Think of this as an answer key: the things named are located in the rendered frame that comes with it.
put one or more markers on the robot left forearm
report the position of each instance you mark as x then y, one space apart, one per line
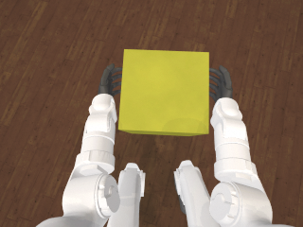
97 148

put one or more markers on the robot right forearm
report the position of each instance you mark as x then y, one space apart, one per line
233 160

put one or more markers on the left robot shin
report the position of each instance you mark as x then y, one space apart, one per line
129 165

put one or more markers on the robot right upper arm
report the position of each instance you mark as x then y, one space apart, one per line
239 205

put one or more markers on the carton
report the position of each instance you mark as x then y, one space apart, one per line
164 92

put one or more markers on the robot right thigh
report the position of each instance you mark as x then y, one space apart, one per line
190 185

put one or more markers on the right robot hand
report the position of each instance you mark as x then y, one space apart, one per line
224 88

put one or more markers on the left robot hand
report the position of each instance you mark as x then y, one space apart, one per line
106 86

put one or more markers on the robot left upper arm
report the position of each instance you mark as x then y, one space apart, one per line
88 201

